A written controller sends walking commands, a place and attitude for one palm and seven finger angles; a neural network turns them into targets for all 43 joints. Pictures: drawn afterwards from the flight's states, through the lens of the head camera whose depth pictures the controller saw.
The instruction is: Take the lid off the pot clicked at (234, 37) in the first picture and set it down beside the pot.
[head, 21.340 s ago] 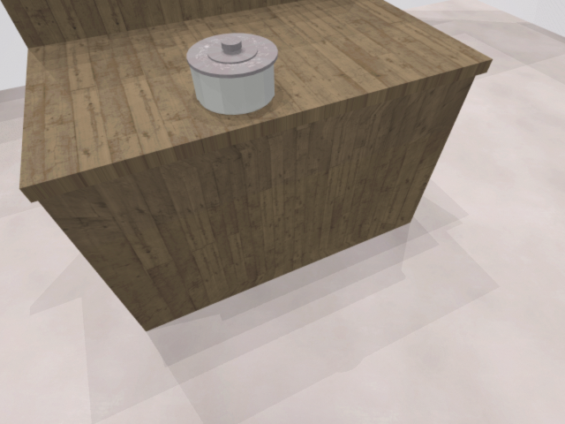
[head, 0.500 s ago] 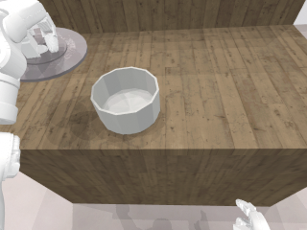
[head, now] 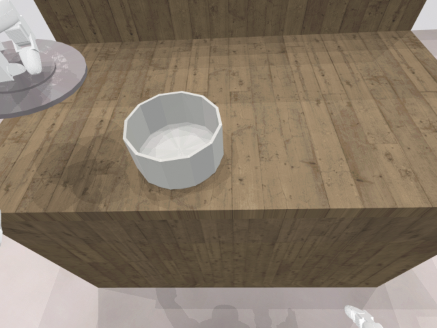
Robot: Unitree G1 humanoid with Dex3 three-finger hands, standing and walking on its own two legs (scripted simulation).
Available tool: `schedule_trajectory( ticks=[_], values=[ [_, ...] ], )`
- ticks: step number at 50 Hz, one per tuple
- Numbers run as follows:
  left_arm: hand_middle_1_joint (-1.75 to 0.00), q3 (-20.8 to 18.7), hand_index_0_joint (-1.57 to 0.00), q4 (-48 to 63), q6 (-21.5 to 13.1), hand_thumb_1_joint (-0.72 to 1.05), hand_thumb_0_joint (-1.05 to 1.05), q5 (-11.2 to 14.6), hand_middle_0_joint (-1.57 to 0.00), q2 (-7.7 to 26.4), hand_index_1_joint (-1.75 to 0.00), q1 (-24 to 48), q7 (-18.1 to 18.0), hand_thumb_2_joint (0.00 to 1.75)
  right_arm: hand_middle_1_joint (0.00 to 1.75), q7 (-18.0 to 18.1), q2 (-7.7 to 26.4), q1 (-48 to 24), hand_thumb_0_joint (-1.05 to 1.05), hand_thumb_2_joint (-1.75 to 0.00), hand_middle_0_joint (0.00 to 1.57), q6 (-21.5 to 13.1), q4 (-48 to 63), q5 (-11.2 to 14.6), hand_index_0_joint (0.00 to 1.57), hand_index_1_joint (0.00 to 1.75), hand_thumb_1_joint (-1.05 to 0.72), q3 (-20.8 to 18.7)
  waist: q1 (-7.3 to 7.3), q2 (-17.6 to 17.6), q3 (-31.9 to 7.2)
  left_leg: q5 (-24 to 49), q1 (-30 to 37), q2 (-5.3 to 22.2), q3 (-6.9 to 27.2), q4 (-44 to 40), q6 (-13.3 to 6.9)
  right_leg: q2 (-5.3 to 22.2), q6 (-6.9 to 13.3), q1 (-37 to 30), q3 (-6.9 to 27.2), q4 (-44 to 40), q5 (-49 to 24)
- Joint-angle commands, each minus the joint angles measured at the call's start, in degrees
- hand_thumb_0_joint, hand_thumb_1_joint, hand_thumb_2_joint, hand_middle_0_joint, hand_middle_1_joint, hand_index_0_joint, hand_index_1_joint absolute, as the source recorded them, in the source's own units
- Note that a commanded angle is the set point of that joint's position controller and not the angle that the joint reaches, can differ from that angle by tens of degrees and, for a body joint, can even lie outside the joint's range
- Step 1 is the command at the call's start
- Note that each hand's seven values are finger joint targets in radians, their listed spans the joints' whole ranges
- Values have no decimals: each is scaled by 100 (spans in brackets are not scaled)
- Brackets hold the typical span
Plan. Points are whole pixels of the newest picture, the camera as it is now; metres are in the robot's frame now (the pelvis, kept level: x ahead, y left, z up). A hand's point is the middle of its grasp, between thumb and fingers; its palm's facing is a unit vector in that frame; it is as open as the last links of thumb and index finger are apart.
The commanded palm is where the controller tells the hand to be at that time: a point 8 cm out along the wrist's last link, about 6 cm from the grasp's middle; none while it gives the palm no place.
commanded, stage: move the lid sideways beside the pot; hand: left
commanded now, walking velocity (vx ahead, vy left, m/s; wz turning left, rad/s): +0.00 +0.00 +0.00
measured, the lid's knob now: (10, 60) +0.47 +0.33 +0.25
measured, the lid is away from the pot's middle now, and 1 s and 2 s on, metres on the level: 0.23 0.23 0.22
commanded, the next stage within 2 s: lower the lid onto the table in 0.10 s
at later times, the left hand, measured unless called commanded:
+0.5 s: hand (10, 74) +0.44 +0.32 +0.25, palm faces -0.21 -0.09 -0.97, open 3.9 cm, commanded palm +0.42 +0.31 +0.33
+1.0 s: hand (26, 92) +0.44 +0.31 +0.22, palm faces -0.25 -0.09 -0.96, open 3.9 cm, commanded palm +0.42 +0.31 +0.30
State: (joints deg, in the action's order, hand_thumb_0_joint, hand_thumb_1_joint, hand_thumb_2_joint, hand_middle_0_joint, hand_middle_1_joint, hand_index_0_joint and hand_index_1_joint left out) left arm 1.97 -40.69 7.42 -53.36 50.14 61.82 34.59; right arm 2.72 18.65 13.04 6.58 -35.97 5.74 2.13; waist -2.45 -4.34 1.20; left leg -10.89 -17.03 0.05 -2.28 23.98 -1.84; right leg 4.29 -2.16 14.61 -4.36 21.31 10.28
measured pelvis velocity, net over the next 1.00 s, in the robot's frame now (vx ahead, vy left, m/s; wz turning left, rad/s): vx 0.01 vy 0.00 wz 0.00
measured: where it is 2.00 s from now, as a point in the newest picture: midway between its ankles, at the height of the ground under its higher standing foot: outside the picture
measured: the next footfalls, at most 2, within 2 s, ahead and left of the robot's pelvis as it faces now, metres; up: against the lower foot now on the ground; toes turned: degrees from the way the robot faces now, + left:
none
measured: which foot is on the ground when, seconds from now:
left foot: down 0.00-1.00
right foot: down 0.00-1.00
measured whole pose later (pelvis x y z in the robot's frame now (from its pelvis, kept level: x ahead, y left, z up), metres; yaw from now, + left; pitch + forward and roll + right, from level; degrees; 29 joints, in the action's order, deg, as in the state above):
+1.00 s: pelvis +0.01 +0.00 +0.00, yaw +0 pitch +4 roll -1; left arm 0.5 -38.2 9.1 -52.1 47.8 53.3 33.6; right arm 2.0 18.6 13.0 6.6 -35.0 5.6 1.2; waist -2.8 -4.3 1.8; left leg -12.2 -16.9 0.2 -2.0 24.9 -1.9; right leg 4.0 -2.3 13.9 -4.4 21.1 11.0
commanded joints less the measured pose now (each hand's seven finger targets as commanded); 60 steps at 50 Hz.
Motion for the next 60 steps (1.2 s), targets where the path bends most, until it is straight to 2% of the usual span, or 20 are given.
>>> schedule_trajectory(
  ticks=[1, 4, 7, 9, 12, 14, 15, 19, 22, 27, 29, 35, 39, 42, 46, 49, 52, 54, 59, 60],
  values=[
    [-81, -738, -125, 1131, -56, 51, 0, -152, -82, 2125, -97, 3270, -344, 121, 30, 44, 750, -292, 0, -90, 20, -172, 740, 38, 20, 30, -90, -316, -26, -211, -2455, 1691, 1322, -172, 241, -116, -258, -473, 444, -496, -42, -71, -1177],
    [-81, -902, -125, 1598, -86, 51, 0, -132, -82, 2302, -97, 3165, -367, 121, 30, -6, 770, -247, 0, -90, 20, -161, 781, 10, 20, 30, -90, -357, 27, -370, -2805, 2077, 1563, -158, 267, -48, -265, -499, 449, -577, 4, -47, -1265],
    [-81, -804, -125, 1390, -25, 51, 0, -121, -82, 2098, -97, 3033, -311, 121, 30, 13, 747, -300, 0, -90, 20, -128, 770, 13, 20, 30, -90, -361, -18, -303, -2534, 2043, 1511, -166, 259, -3, -294, -501, 454, -428, -36, -85, -1276],
    [-81, -1023, -125, 1292, -30, 51, 0, -142, -82, 2396, -97, 2840, -322, 121, 30, -12, 795, -222, 0, -90, 20, -81, 753, 12, 20, 30, -90, -353, 29, -156, -2576, 1942, 1398, -158, 241, -58, -267, -508, 442, -544, -14, -68, -1258],
    [-81, -613, -125, 1190, 204, 51, 0, -91, -82, 1918, -97, 3188, -288, 121, 30, -6, 744, -333, 0, -90, 20, -115, 753, 60, 20, 30, -90, -355, -43, -271, -2389, 1868, 1414, -174, 260, -69, -280, -514, 448, -421, -62, -64, -1277],
    [-81, -675, -125, 1246, 269, 51, 0, -156, -82, 2062, -97, 3098, -326, 121, 30, -31, 766, -238, 0, -90, 20, -158, 754, 41, 20, 30, -90, -357, -22, -246, -2599, 1904, 1480, -183, 255, -56, -272, -540, 428, -503, -16, -64, -1235],
    [-81, -631, -125, 948, 312, 51, 0, -189, -82, 1981, -97, 3087, -306, 121, 30, -8, 768, -293, 0, -90, 20, -147, 718, 40, 20, 30, -90, -347, -72, -147, -2309, 1580, 1353, -191, 235, -49, -290, -542, 439, -372, -62, -97, -1095],
    [-81, -699, -125, 1544, 273, 51, 0, -199, -82, 2169, -97, 3443, -383, 121, 30, 11, 752, -239, 0, -90, 20, -232, 762, 24, 20, 30, -90, -339, -30, -286, -2894, 1878, 1602, -193, 262, -45, -294, -540, 430, -633, 16, -20, -1293],
    [-81, -614, -125, 740, 333, 51, 0, -220, -82, 1993, -97, 3062, -350, 121, 30, 55, 769, -215, 0, -90, 20, -225, 651, 29, 20, 30, -90, -321, -79, -100, -2295, 1511, 1335, -189, 217, -69, -295, -552, 425, -410, -57, -94, -1118],
    [-81, -471, -125, 1197, 265, 51, 0, -177, -82, 1827, -97, 3404, -401, 121, 30, 72, 730, -185, 0, -90, 20, -325, 672, 10, 20, 30, -90, -336, -98, -382, -2569, 1804, 1620, -172, 299, -27, -301, -559, 432, -413, -51, -50, -1187],
    [-81, -771, -125, 1551, 199, 51, 0, -186, -82, 2183, -97, 3329, -473, 121, 30, 45, 752, -141, 0, -90, 20, -359, 725, -16, 20, 30, -90, -337, -39, -479, -2937, 2127, 1700, -186, 318, 6, -286, -564, 437, -622, -2, -2, -1375],
    [-81, -816, -125, 1100, 217, 51, 0, -165, -82, 2038, -97, 2719, -429, 121, 30, -11, 778, -181, 0, -90, 20, -272, 734, -17, 20, 30, -90, -362, -56, -204, -2517, 2125, 1414, -202, 274, 75, -305, -546, 440, -606, -37, -9, -1595],
    [-81, -1034, -125, 1992, 155, 51, 0, -67, -82, 2253, -97, 2668, -487, 121, 30, -55, 769, -188, 0, -90, 20, -285, 847, -22, 20, 30, -90, -399, 23, -536, -3115, 2839, 1804, -165, 326, 141, -299, -534, 428, -802, 40, 79, -1848],
    [-81, -995, -125, 956, 205, 51, 0, -70, -82, 2113, -97, 2114, -409, 121, 30, -31, 808, -161, 0, -90, 20, -188, 750, 13, 20, 30, -90, -379, -42, 30, -2283, 1995, 1274, -184, 245, 53, -293, -557, 409, -587, -68, -21, -1570],
    [-81, -795, -125, 1785, 121, 51, 0, 3, -82, 1957, -97, 2589, -474, 121, 30, -9, 751, -268, 0, -90, 20, -226, 844, 20, 20, 30, -90, -393, -88, -451, -2730, 2412, 1695, -177, 311, 86, -316, -551, 415, -580, -31, 35, -1597],
    [-81, -1132, -125, 1877, 89, 51, 0, 6, -82, 2273, -97, 2395, -532, 121, 30, -27, 790, -131, 0, -90, 20, -259, 788, -30, 20, 30, -90, -418, -26, -413, -2902, 2466, 1762, -166, 347, 122, -304, -574, 410, -655, -4, 22, -1593],
    [-81, -921, -125, 1286, 87, 51, 0, 57, -82, 1961, -97, 2161, -461, 121, 30, -11, 790, -208, 0, -90, 20, -194, 733, 3, 20, 30, -90, -403, -68, -178, -2352, 1960, 1395, -194, 273, 59, -309, -556, 410, -543, -65, -29, -1511],
    [-81, -979, -125, 1614, 28, 51, 0, 56, -82, 2088, -97, 2210, -510, 121, 30, -36, 798, -187, 0, -90, 20, -202, 771, -9, 20, 30, -90, -413, -43, -244, -2685, 2061, 1519, -180, 276, 64, -298, -552, 402, -684, -4, 8, -1564],
    [-81, -1160, -125, 1688, -56, 51, 0, 83, -82, 2228, -97, 2082, -563, 121, 30, -29, 779, -212, 0, -90, 20, -215, 776, -34, 20, 30, -90, -409, -38, -385, -2718, 2133, 1576, -185, 316, 86, -296, -564, 412, -669, -15, 6, -1518],
    [-81, -1011, -125, 1439, -51, 51, 0, 100, -82, 1983, -97, 1964, -523, 121, 30, -7, 763, -264, 0, -90, 20, -194, 771, -29, 20, 30, -90, -407, -71, -245, -2457, 1955, 1461, -198, 301, 89, -319, -563, 412, -578, -57, -35, -1465]
  ],
)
